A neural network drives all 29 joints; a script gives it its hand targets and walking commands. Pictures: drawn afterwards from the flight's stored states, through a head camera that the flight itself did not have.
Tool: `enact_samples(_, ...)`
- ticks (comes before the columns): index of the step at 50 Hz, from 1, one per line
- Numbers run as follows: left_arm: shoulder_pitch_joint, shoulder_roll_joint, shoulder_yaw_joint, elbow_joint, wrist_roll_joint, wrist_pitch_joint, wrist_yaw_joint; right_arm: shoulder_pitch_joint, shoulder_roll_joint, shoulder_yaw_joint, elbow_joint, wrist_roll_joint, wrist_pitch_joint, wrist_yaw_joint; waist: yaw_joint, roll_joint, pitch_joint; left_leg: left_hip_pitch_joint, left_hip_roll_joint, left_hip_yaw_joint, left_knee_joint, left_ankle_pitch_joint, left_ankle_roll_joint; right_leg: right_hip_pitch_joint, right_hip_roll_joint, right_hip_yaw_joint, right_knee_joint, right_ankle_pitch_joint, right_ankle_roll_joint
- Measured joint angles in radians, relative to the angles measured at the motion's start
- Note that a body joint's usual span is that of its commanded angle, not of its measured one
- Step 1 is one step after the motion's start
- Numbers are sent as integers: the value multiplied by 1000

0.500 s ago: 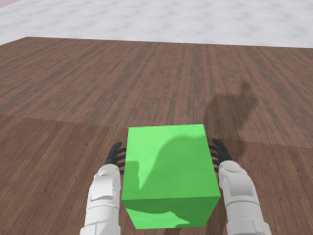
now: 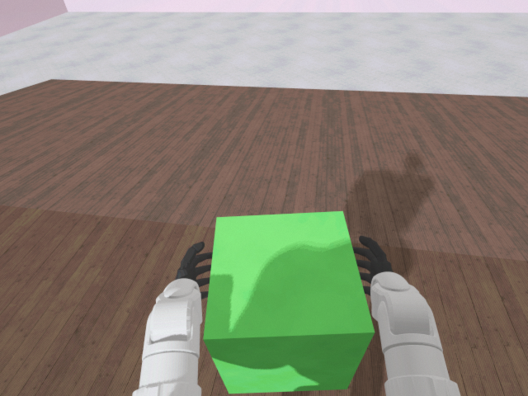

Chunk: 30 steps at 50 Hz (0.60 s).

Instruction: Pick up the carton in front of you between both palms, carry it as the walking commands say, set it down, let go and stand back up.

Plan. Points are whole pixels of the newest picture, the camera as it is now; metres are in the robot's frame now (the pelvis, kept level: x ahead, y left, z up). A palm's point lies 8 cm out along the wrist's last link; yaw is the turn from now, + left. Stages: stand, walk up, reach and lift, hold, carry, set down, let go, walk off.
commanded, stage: hold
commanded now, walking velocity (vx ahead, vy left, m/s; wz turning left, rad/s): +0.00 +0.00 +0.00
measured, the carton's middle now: (283, 305) +0.29 +0.00 -0.03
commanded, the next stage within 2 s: carry in 0.68 s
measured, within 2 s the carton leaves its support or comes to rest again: neither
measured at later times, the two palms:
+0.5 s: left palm (187, 286) +0.28 +0.15 +0.05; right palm (380, 281) +0.28 -0.15 +0.05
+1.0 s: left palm (208, 243) +0.35 +0.12 +0.07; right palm (388, 244) +0.34 -0.18 +0.07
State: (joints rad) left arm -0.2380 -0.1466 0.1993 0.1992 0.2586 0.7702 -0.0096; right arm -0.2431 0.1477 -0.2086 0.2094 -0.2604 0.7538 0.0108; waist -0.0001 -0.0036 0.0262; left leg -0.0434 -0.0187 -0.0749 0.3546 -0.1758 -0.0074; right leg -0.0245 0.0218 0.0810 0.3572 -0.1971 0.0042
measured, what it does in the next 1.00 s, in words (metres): shifts its weight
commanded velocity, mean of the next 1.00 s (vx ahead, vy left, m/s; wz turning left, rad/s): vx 0.18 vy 0.00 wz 0.00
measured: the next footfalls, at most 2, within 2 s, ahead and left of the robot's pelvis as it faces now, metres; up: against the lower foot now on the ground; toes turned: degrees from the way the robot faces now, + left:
right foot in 1.36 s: +0.40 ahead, -0.13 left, +0.00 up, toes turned -13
left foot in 1.86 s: +0.76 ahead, +0.05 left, +0.00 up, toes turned +10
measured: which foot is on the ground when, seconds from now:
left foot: down 0.00-1.00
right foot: down 0.00-1.00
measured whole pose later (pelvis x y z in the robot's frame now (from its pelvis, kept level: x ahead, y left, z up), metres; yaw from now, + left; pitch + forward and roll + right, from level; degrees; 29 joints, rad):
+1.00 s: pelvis +0.07 -0.01 -0.02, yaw -1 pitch +4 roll +0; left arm -0.20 -0.13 0.11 -0.08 0.14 1.02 0.06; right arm -0.17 0.10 -0.12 -0.11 -0.13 1.01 -0.06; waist -0.01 0.01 -0.20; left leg -0.32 0.03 0.00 0.67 -0.42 0.00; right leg -0.26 0.01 0.00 0.59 -0.40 -0.01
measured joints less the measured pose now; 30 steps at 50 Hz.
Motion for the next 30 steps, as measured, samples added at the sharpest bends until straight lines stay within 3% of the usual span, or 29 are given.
enact_samples(15, -52, -12, 42, 31, 12, -9, -4, -50, 12, -44, 32, -14, -12, 7, 0, -1, 19, -25, -3, 3, 31, -3, 1, -26, 0, 3, 33, -3, 3)
enact_samples(30, -22, -5, 12, 6, 12, 0, -5, -19, 4, -16, 5, -13, -2, 8, 0, -2, 11, -8, -3, 3, 10, -3, 2, -9, -2, 4, 12, -4, 2)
